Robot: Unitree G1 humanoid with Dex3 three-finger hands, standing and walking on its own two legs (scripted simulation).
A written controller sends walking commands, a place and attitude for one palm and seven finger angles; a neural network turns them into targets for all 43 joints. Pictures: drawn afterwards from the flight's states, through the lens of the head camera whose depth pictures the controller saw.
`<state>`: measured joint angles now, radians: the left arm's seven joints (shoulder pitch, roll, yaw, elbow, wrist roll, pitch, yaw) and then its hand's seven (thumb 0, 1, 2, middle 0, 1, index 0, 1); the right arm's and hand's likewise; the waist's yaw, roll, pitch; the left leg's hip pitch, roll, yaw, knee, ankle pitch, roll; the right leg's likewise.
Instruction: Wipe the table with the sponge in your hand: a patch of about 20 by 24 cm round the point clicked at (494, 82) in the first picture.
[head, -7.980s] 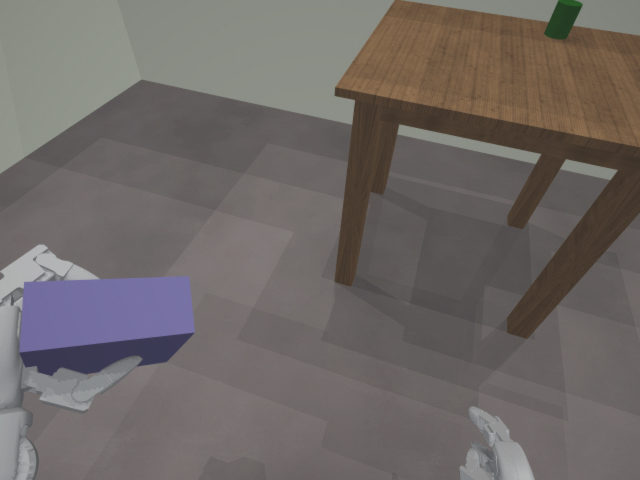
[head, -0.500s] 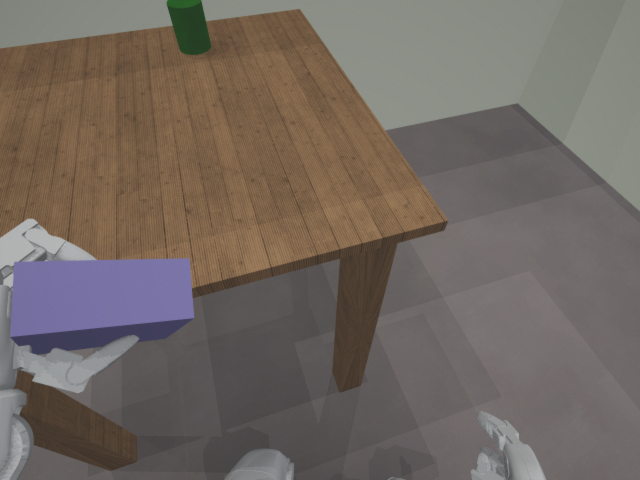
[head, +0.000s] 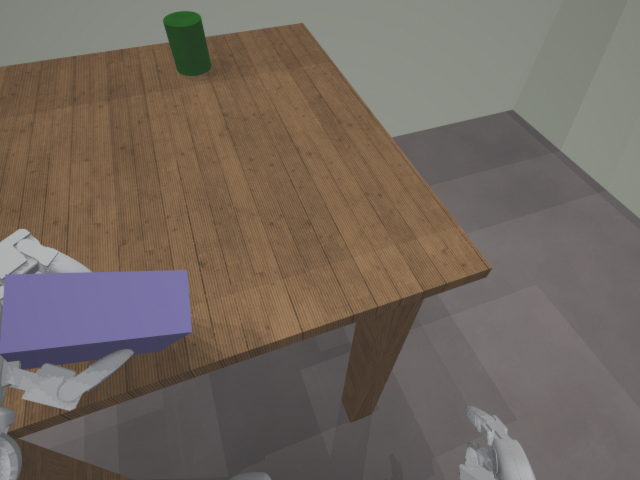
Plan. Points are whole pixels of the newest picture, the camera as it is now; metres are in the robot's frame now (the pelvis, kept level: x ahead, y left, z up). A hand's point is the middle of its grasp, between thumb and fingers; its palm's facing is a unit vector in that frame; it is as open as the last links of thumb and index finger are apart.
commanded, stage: come to a stop and stand still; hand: left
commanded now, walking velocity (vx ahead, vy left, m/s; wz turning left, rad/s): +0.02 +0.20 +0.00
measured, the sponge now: (125, 319) +0.23 +0.20 +0.15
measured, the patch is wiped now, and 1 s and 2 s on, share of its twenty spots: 0.00 0.00 0.00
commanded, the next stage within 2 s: look again from close up in 1.62 s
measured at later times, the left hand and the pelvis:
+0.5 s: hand (75, 301) +0.24 +0.24 +0.17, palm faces +0.38 -0.84 -0.40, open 9.8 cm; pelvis +0.02 +0.00 +0.02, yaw -1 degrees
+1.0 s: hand (20, 327) +0.21 +0.27 +0.17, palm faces +0.26 -0.89 -0.37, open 9.8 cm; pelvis -0.02 +0.04 +0.02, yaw -3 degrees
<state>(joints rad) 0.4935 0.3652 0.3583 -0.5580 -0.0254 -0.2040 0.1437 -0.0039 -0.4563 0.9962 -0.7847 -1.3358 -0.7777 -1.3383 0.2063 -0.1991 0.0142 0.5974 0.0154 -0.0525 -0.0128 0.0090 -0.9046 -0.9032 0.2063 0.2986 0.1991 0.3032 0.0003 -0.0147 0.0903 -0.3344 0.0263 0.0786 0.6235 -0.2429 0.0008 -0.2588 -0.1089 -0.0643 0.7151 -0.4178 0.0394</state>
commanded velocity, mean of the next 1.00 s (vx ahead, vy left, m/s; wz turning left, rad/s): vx -0.01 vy -0.03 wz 0.00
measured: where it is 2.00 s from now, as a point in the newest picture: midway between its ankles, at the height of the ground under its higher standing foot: outside the picture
